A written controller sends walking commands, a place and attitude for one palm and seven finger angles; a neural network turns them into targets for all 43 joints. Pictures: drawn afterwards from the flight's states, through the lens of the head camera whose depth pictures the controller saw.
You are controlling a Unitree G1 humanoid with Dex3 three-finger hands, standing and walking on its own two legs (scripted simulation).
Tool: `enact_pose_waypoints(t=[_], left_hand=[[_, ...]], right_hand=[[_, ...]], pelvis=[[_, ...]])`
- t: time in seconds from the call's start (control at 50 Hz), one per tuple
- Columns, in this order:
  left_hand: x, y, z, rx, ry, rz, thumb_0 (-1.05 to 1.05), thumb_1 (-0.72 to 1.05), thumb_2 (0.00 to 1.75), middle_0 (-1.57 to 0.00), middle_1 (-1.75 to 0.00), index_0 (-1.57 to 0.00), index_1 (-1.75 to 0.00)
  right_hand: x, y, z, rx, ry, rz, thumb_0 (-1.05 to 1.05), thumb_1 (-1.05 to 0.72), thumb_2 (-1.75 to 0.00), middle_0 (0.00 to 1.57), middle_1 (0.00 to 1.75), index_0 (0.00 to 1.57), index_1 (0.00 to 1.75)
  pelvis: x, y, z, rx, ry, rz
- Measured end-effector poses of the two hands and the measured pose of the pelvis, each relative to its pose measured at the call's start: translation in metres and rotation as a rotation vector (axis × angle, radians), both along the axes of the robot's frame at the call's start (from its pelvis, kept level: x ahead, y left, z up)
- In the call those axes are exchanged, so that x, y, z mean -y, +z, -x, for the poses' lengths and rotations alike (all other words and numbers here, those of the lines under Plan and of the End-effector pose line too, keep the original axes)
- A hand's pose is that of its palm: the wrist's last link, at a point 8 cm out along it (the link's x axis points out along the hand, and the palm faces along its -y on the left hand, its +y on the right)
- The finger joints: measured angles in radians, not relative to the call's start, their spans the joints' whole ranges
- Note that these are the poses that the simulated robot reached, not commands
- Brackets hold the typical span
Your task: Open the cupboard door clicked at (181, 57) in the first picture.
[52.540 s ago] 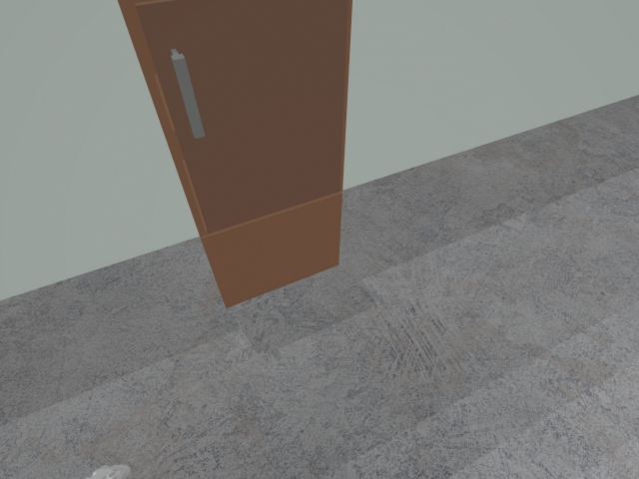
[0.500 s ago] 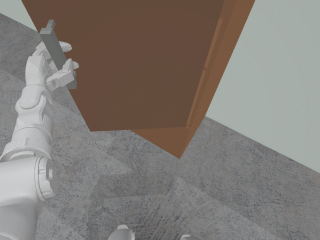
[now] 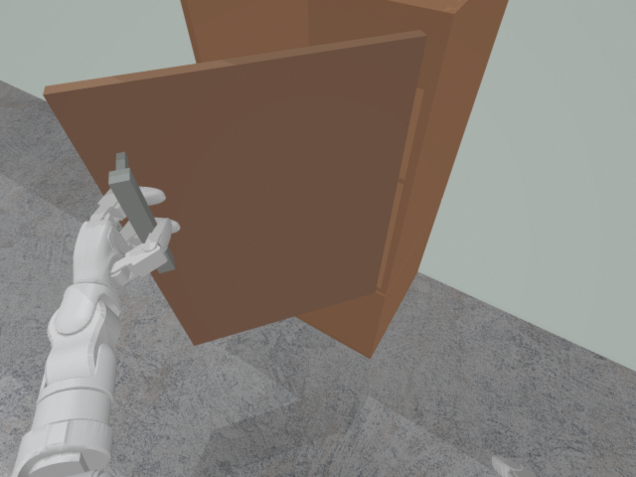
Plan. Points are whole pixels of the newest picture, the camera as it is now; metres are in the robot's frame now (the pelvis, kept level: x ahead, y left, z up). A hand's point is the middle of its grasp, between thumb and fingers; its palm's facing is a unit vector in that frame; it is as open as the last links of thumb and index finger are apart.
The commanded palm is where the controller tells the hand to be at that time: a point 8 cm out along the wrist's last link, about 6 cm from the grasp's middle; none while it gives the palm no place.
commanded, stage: pull the door open along its arc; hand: left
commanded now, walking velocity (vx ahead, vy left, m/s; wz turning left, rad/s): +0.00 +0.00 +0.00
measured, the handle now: (145, 215) +0.43 +0.23 +0.11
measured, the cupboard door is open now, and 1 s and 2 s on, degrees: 50 77 80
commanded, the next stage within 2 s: open thumb and fingers to let go in 0.62 s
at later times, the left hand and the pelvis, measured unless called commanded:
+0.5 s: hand (215, 320) +0.27 +0.11 +0.11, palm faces +0.46 -0.89 +0.02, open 6.1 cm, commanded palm +0.20 +0.15 +0.11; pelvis -0.01 -0.03 +0.01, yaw +4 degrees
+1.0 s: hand (242, 348) +0.24 +0.08 +0.11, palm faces +0.45 -0.89 +0.01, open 7.6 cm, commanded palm +0.18 +0.11 +0.11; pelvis -0.01 -0.03 +0.00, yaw +5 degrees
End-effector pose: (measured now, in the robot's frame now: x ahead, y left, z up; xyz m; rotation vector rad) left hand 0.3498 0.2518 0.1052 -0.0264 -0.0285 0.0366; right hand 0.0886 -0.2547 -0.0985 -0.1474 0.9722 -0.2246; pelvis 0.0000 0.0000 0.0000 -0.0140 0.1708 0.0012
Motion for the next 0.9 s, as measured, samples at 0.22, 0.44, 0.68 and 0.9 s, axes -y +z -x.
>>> enact_pose_waypoints(t=[0.22, 0.44, 0.68, 0.9], left_hand=[[0.052, 0.002, 0.072, -0.019, 0.280, 0.002, 0.00, 0.67, 0.77, -0.35, -1.31, -0.34, -1.30], [0.092, 0.005, 0.112, -0.054, 0.415, 0.009, 0.01, 0.67, 0.78, -0.33, -1.30, -0.34, -1.33], [0.140, 0.005, 0.155, -0.052, 0.406, 0.000, 0.00, 0.68, 0.77, -0.32, -1.32, -0.34, -1.33], [0.139, 0.004, 0.151, -0.040, 0.427, -0.007, 0.01, 0.60, 0.77, -0.37, -1.33, -0.37, -1.33]], right_hand=[[-0.028, 0.026, -0.087, 0.227, 0.171, -0.056, 0.01, -0.91, -0.90, 0.20, 0.30, 0.20, 0.30], [-0.024, 0.027, -0.092, 0.212, 0.233, -0.049, 0.01, -0.91, -0.90, 0.20, 0.30, 0.21, 0.30], [-0.003, 0.013, -0.074, 0.160, 0.223, -0.046, 0.02, -0.91, -0.90, 0.20, 0.30, 0.20, 0.30], [-0.017, 0.015, -0.086, 0.180, 0.262, -0.047, 0.02, -0.91, -0.90, 0.20, 0.30, 0.20, 0.30]], pelvis=[[0.011, 0.004, 0.005, 0.079, 0.031, -0.016], [0.030, 0.008, 0.009, 0.145, 0.062, -0.027], [0.037, 0.006, 0.008, 0.171, 0.073, -0.036], [0.037, 0.004, 0.014, 0.183, 0.087, -0.035]])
